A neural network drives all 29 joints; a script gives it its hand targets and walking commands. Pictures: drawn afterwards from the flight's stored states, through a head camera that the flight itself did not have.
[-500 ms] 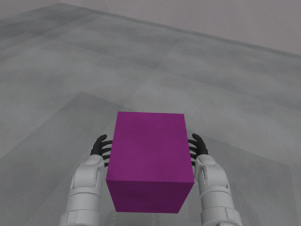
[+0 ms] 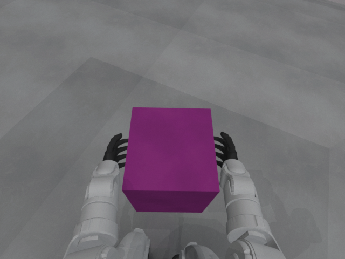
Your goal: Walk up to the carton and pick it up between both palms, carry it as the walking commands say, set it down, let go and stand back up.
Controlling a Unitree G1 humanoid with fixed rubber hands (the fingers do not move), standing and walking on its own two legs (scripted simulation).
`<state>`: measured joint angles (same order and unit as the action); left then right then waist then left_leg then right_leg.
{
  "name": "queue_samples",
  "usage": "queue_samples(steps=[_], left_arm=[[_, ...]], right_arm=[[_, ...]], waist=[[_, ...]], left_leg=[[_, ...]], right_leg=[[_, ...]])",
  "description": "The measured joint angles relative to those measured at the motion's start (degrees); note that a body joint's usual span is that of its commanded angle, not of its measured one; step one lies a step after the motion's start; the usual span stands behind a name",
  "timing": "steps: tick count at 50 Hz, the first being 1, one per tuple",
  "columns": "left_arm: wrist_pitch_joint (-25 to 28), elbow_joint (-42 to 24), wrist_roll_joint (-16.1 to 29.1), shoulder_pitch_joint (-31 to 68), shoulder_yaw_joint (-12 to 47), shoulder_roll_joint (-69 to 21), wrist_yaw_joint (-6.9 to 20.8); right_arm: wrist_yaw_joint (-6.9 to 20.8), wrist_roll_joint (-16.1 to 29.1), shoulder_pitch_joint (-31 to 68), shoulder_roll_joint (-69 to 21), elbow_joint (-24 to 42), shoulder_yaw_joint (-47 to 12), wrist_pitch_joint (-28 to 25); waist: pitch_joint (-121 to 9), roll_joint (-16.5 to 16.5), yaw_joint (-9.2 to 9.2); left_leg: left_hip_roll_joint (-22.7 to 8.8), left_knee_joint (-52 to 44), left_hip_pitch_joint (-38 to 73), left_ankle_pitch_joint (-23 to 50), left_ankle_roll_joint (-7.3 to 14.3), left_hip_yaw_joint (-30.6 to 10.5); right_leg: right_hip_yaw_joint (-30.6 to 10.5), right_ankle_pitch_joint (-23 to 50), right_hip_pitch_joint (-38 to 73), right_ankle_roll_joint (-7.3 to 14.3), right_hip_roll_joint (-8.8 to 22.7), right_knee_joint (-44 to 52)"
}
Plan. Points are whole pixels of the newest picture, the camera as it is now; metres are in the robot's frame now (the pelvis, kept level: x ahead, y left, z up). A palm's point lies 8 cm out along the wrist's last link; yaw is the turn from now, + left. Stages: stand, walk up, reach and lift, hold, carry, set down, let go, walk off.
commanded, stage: set down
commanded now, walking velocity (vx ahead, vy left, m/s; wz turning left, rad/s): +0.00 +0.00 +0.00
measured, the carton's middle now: (170, 164) +0.35 +0.03 -0.09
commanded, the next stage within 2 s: none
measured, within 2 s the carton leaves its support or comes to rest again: neither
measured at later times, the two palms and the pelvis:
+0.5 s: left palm (117, 167) +0.34 +0.18 -0.13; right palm (215, 164) +0.38 -0.11 -0.11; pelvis -0.01 +0.01 -0.07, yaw -1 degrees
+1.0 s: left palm (121, 170) +0.37 +0.19 -0.22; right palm (207, 167) +0.41 -0.10 -0.20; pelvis -0.02 +0.02 -0.15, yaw -2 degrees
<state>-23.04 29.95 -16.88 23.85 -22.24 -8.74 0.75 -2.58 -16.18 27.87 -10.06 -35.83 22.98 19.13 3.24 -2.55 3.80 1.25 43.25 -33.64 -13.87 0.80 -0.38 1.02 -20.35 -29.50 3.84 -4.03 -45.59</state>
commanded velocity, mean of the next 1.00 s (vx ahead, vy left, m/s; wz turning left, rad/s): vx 0.00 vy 0.00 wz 0.00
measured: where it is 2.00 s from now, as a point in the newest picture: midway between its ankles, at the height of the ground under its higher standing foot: outside the picture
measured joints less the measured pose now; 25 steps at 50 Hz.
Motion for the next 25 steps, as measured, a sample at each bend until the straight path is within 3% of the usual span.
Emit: queue_samples(steps=[14, 25], left_arm=[[5.48, -1.44, 3.02, 2.77, 0.87, 0.31, -2.10], [6.89, -0.62, 5.89, 4.72, 1.97, 1.42, -3.92]], right_arm=[[0.55, 2.51, 3.76, 1.84, 0.49, -0.94, -5.22], [0.08, 5.02, 6.59, 3.38, -1.13, -1.64, -6.56]], waist=[[-2.74, -0.25, -0.98], [-7.56, -0.64, -0.82]], left_leg=[[0.77, 11.03, -20.33, -2.55, 0.55, -0.42], [1.13, 21.20, -34.28, -6.06, 0.72, -0.53]], right_leg=[[-0.43, -2.73, -20.19, -0.85, -0.35, -11.04], [-0.96, -6.17, -33.95, -1.40, -1.20, -20.96]])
